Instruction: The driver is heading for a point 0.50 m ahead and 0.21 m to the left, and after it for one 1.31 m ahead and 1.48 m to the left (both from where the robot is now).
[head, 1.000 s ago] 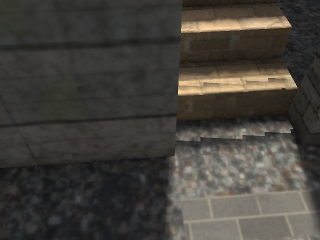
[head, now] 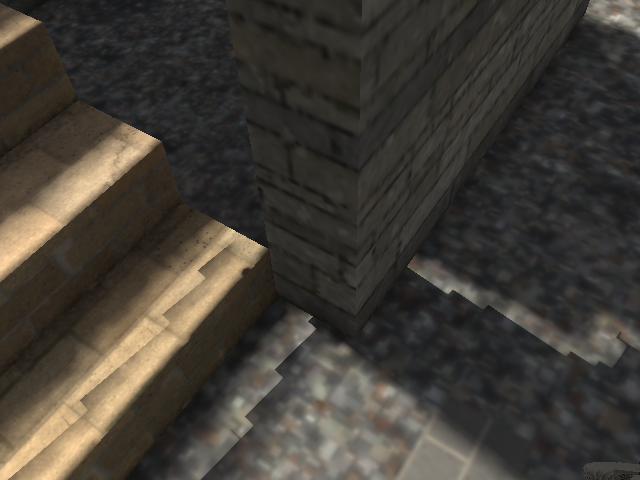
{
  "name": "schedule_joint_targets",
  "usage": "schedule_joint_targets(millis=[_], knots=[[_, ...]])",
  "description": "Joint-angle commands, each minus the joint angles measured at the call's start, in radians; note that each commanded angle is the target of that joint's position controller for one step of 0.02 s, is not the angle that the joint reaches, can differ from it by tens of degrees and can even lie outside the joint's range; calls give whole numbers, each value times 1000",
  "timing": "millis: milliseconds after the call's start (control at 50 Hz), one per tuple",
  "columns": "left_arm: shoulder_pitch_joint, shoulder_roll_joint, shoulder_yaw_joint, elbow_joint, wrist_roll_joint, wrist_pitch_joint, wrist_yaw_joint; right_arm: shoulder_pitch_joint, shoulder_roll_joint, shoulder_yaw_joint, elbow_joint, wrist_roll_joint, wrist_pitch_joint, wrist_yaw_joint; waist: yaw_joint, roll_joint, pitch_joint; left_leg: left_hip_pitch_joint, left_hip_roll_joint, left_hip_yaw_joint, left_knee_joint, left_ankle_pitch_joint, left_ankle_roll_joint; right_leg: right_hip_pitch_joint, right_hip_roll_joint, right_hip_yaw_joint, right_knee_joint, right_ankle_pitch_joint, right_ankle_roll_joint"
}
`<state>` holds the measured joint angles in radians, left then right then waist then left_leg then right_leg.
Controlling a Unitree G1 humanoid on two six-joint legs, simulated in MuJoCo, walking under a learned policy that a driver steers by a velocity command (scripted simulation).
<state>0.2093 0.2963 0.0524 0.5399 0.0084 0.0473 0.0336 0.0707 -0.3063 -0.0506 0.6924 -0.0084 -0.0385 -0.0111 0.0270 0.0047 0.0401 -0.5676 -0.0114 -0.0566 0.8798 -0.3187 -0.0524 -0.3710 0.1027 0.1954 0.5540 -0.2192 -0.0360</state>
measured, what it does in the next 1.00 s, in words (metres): steps on the spot, turning left: left foot, then right foot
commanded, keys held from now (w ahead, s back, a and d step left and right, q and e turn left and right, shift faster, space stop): shift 0.02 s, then q+shift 0.74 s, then w+q+shift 0.24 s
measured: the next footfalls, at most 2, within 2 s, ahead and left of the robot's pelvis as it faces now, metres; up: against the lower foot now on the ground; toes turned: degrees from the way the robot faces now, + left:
left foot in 0.10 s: +0.11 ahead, +0.13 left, +0.00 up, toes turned -3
right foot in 0.52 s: +0.11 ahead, -0.12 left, +0.00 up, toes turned +24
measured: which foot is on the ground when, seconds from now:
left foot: up 0.00-0.08, down 0.10-0.52, up 0.54-0.96, down 0.98-1.00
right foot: down 0.00-0.16, up 0.18-0.50, down 0.52-0.98, up 1.00-1.00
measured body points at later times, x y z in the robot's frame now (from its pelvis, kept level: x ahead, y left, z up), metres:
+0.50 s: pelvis +0.04 -0.01 +0.01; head +0.09 +0.01 +0.45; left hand +0.12 +0.31 -0.09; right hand +0.23 -0.29 -0.09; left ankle +0.07 +0.14 -0.73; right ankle +0.07 -0.14 -0.73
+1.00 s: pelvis +0.07 +0.01 -0.02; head +0.09 +0.05 +0.43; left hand -0.06 +0.26 -0.14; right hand +0.39 -0.08 -0.09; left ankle +0.01 +0.08 -0.74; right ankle +0.08 -0.14 -0.72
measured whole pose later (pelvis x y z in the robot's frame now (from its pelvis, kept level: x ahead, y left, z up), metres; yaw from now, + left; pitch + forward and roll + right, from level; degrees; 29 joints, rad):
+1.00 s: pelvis +0.07 +0.01 -0.02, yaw +42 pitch +2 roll -2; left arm 0.30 0.28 0.07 0.68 0.05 0.02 -0.02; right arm 0.14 -0.32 -0.09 0.62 -0.04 0.03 0.01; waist 0.05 -0.01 0.06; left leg -0.37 0.03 0.05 0.67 -0.36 0.01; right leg -0.22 -0.10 -0.23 0.73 -0.48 -0.01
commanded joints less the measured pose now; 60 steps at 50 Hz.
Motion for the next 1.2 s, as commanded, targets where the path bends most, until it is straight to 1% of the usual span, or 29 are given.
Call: schedule_joint_targets(millis=[20,80,120,140,200,300,360,420,480,520,540,560,580,640,760,780,820,880,900,920,960,980,1000,1020,1040,1080,1120,1160,1200], knots=[[-24,156,49,-67,0,-6,4,30,-60,-1,-46,5,6,9,-4,-122,-210,172,3,3,-118,23,-3,133,-244,225,-83,519,-170],[-21,48,15,-19,-8,-35,-15,86,-53,-4,-23,-3,22,12,-41,-124,-168,371,48,25,-426,245,48,112,-207,179,-62,294,-94],[160,-19,-1,44,36,-59,-24,11,-72,9,-53,-55,26,13,88,97,-129,417,235,-214,-490,584,159,73,-51,32,32,-209,26],[153,18,11,45,34,-61,-19,-17,-68,10,-45,-49,26,10,97,167,-80,288,312,-342,-568,434,272,117,-84,-6,8,-183,63],[-19,70,40,28,26,-68,-3,18,-153,-26,-37,1,27,15,24,161,-37,301,220,-336,-568,330,218,144,-80,-68,-42,-72,54],[-55,50,63,43,-2,-68,3,179,-202,-73,-10,20,12,-4,-70,150,-111,616,287,-537,-568,467,337,-154,-17,-42,283,-380,96],[-36,29,68,66,-14,-77,-2,108,-186,-88,-13,39,24,-17,-32,89,-131,590,219,-463,-557,454,277,-144,-33,-22,289,-311,110],[-20,22,77,72,-22,-84,-18,60,-178,-97,-34,31,57,-13,-22,150,-143,486,162,-442,-559,414,259,-10,1,-53,124,-213,107],[47,61,94,112,-47,-93,-6,21,-198,-111,-56,63,49,-8,13,191,-129,342,75,-431,-533,204,190,177,21,-96,-166,-19,97],[134,131,120,133,-42,-81,5,48,-136,-90,-60,62,43,-9,35,128,-148,97,-14,-367,-417,-65,96,452,-144,-27,-278,60,41],[72,192,121,92,-7,-70,15,117,-60,-70,-58,62,35,-6,-15,-143,-151,-44,-132,-180,-172,-218,52,452,-367,221,-313,-8,-77],[-7,191,112,77,63,-72,6,119,-135,-89,-75,62,15,-8,-45,-280,-94,-57,-24,-142,-16,-244,25,243,-472,335,-352,-33,-181],[-78,140,100,58,62,-84,11,123,-204,-106,-62,56,12,-9,-56,-207,-45,-31,17,-112,101,-174,7,197,-428,251,-348,-28,-185],[-165,95,73,24,6,-79,34,134,-162,-97,-61,35,40,0,-64,-112,-22,-102,46,-62,321,-27,-33,227,-318,5,-281,153,-115],[-3,146,61,49,22,3,44,6,-97,-37,-160,41,44,24,34,-95,-54,-208,122,35,181,-56,-102,414,-392,-88,-235,549,-218],[105,73,33,81,30,-21,16,46,-75,-32,-117,-56,96,31,51,-21,-101,-117,69,98,153,-114,-51,465,-416,-117,-267,402,-219],[108,118,48,96,21,-72,-14,-9,-104,-53,-163,-39,137,57,54,-127,-53,-113,91,73,132,-46,9,428,-415,-121,-358,-41,-177],[58,163,70,89,35,-101,-24,-74,-130,-70,-209,-16,128,92,43,-145,-23,-121,104,67,55,-38,37,441,-452,-133,-404,-268,-123],[-24,42,26,73,71,-58,-42,21,-101,-63,-149,-14,93,62,12,-219,16,33,75,113,-99,-157,53,337,-278,-355,-285,-147,-99],[51,22,24,94,66,-42,-51,12,-102,-65,-132,-24,77,39,46,-210,7,127,-2,221,-178,-129,46,299,-243,-418,-212,-48,-100],[96,22,15,111,29,-35,-61,212,-103,-79,-52,-48,65,6,-53,-99,-96,478,-62,248,-317,79,48,130,-203,-500,99,38,-57],[41,47,19,69,22,-38,-63,378,-158,-102,-27,-56,57,-6,-166,41,-131,683,90,-1,-388,-28,73,-127,-188,-462,366,-187,-31],[-25,-59,-9,-1,46,-37,-80,487,-246,-104,-30,-29,63,-20,-117,215,-82,682,396,-433,-471,72,67,-345,-145,-344,625,-428,29],[1,-9,2,-59,58,-25,-113,460,-307,-131,-62,15,78,-22,-143,258,-216,663,494,-794,-662,-60,255,-411,-106,-187,690,-289,67],[-18,32,19,-39,71,-15,-120,365,-264,-123,-72,0,85,-28,-96,150,-66,572,465,-763,-669,-308,266,-480,-148,-155,780,-231,83],[-54,8,11,-38,82,-7,-90,285,-196,-100,-72,-31,84,-53,-57,61,48,446,350,-493,-557,13,210,-476,-185,-159,851,-68,93],[6,-6,3,-24,91,33,-78,287,-165,-88,-52,-18,59,-62,-16,95,-9,402,284,-317,-451,453,171,-382,-183,-160,882,-25,89],[-17,-6,-7,-24,66,52,-76,337,-149,-78,-19,-15,28,-59,-19,81,-37,389,302,-295,-393,777,159,-344,-158,-166,943,-16,89],[-16,7,-6,-1,59,64,-75,363,-168,-85,-8,-12,16,-57,-25,127,-72,423,292,-215,-379,863,155,-359,-137,-173,965,-25,93]])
